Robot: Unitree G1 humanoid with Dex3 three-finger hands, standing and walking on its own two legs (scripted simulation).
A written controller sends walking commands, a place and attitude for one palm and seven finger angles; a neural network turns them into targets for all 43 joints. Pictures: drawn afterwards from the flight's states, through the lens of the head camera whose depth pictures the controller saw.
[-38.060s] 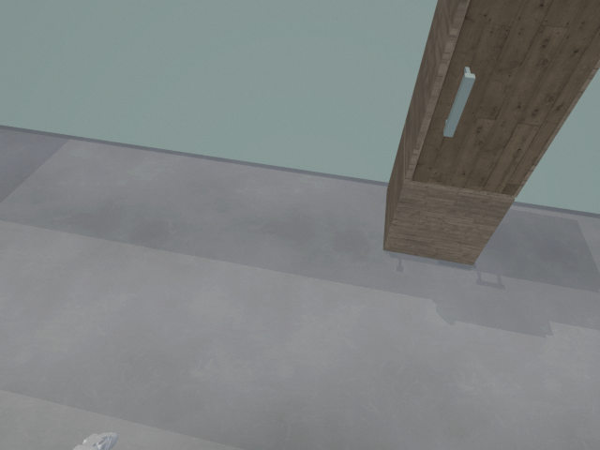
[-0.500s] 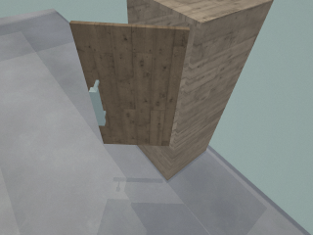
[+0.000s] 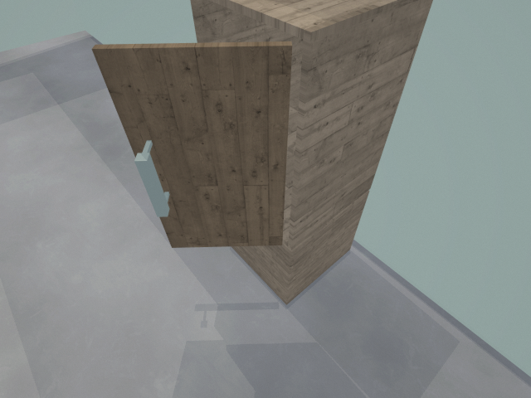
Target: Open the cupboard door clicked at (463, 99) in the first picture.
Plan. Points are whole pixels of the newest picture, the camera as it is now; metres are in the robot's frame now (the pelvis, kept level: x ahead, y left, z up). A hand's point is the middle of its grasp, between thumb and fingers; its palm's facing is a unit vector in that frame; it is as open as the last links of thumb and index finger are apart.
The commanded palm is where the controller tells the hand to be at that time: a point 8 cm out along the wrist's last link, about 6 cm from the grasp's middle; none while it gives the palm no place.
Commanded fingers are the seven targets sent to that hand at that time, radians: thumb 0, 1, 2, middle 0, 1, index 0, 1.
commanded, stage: come to a stop and stand still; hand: left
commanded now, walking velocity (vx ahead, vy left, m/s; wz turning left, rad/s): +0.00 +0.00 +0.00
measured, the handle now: (156, 180) +0.56 +0.27 -0.02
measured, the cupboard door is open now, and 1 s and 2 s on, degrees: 50 50 50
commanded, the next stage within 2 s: look again from close up in 0.42 s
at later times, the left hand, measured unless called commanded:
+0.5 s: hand out of the picture -0.02 +0.15 -0.16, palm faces +0.04 -0.98 -0.21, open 7.4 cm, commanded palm none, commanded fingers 0.00 0.90 0.90 -0.20 -0.30 -0.20 -0.30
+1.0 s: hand out of the picture +0.01 +0.16 -0.16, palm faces +0.05 -0.98 -0.21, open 7.3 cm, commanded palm none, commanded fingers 0.00 0.90 0.90 -0.20 -0.30 -0.20 -0.30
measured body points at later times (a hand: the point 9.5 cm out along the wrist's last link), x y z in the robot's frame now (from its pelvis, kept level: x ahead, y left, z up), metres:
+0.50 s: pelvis -0.01 -0.02 +0.01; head +0.00 -0.03 +0.46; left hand -0.02 +0.20 -0.14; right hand -0.06 -0.22 -0.16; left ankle -0.04 +0.10 -0.73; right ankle +0.04 -0.09 -0.73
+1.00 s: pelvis +0.01 -0.01 +0.01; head +0.02 -0.02 +0.46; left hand +0.01 +0.21 -0.15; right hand +0.00 -0.22 -0.16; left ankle -0.04 +0.10 -0.73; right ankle +0.04 -0.09 -0.73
